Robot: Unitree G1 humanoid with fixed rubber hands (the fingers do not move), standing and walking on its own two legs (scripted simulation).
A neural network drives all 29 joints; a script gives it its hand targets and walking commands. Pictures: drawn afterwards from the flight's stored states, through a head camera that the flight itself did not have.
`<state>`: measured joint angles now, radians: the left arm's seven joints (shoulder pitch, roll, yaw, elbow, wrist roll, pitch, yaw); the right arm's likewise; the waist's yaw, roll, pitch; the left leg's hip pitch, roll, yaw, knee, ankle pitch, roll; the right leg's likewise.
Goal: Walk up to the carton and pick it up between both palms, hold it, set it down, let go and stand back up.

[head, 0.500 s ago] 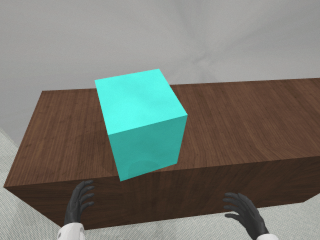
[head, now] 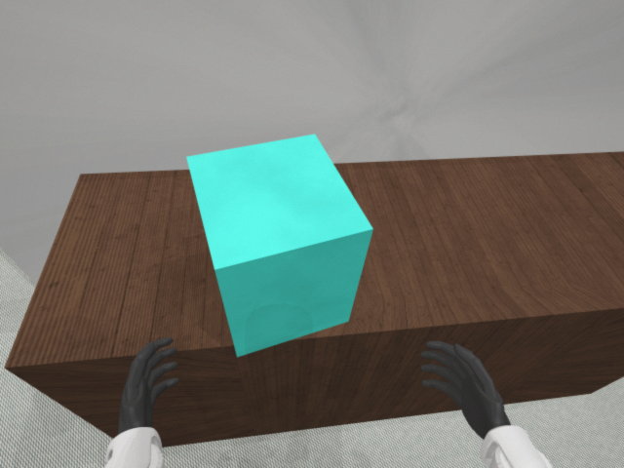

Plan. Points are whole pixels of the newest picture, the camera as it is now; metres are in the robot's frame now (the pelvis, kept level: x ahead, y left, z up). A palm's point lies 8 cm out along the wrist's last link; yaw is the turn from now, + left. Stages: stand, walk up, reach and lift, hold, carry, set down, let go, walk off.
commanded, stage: reach and lift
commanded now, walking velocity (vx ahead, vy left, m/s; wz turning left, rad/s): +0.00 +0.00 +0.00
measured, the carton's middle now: (275, 247) +0.45 +0.06 -0.01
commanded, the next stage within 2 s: none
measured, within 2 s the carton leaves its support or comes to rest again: neither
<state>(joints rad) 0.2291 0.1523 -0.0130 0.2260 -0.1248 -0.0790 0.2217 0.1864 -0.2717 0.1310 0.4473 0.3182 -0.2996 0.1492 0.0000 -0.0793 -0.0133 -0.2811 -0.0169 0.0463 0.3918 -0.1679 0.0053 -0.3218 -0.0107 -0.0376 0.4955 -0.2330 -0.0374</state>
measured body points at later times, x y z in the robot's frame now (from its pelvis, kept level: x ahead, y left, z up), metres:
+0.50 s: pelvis +0.01 +0.00 +0.00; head +0.04 +0.02 +0.45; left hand +0.29 +0.20 +0.03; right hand +0.31 -0.19 +0.03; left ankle +0.02 +0.12 -0.74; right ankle +0.01 -0.09 -0.74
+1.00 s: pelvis +0.00 +0.00 +0.00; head +0.02 +0.02 +0.45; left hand +0.34 +0.20 +0.10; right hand +0.37 -0.16 +0.10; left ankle +0.02 +0.12 -0.74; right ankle +0.01 -0.09 -0.74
